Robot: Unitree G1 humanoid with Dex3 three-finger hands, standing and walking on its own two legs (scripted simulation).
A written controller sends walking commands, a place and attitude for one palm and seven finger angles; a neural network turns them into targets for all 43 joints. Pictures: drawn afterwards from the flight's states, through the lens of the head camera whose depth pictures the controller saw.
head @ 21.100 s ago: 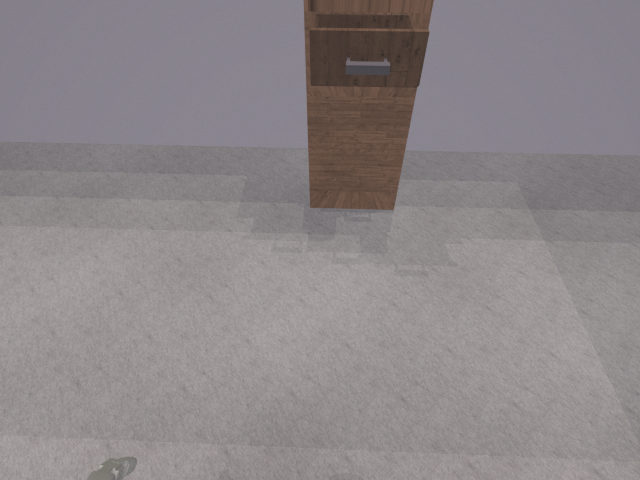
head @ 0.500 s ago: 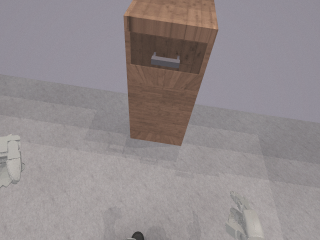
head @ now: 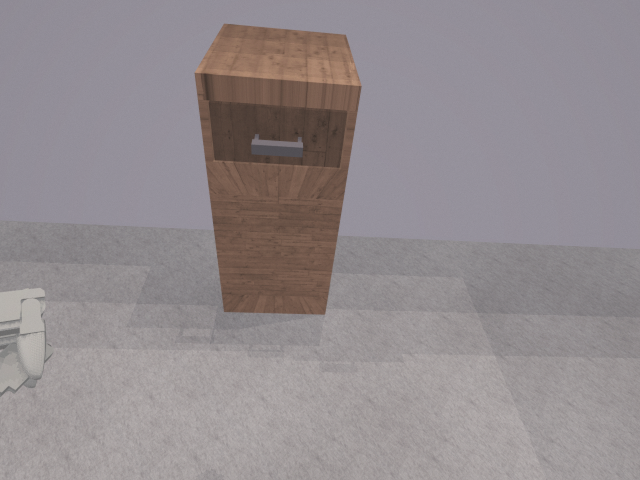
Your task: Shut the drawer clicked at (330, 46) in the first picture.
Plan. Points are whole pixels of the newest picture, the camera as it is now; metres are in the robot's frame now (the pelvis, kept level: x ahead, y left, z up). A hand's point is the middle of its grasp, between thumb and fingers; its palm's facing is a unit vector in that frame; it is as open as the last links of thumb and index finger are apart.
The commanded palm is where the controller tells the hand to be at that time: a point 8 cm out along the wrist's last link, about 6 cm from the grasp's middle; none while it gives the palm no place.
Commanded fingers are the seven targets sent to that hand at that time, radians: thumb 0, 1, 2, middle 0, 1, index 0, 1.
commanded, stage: stop stepping back and stand still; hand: left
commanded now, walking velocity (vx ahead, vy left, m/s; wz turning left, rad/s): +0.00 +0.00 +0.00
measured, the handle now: (277, 143) +0.89 +0.14 +0.00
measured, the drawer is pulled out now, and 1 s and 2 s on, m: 0.00 0.00 0.00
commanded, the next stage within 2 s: let the arm hang, fingers relaxed in 1.10 s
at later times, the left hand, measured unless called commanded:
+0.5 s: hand (9, 415) +0.12 +0.25 +0.17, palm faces +0.48 -0.78 -0.40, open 3.2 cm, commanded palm +0.07 +0.29 +0.20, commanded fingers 0.00 0.90 0.90 -1.40 -1.60 -1.40 -1.60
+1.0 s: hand out of the picture +0.11 +0.28 +0.17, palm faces +0.37 -0.81 -0.45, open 3.3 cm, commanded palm +0.05 +0.31 +0.20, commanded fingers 0.00 0.90 0.90 -1.40 -1.60 -1.40 -1.60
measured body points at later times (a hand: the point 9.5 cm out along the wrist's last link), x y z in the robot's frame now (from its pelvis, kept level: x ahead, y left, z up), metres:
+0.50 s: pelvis -0.05 +0.00 +0.02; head -0.06 -0.01 +0.47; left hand +0.09 +0.29 +0.19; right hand +0.10 -0.24 -0.08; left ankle -0.06 +0.14 -0.72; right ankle -0.05 -0.08 -0.71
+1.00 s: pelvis -0.08 +0.03 +0.02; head -0.06 +0.04 +0.47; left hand +0.08 +0.32 +0.19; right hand +0.08 -0.19 -0.07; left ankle -0.06 +0.15 -0.71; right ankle -0.05 -0.08 -0.71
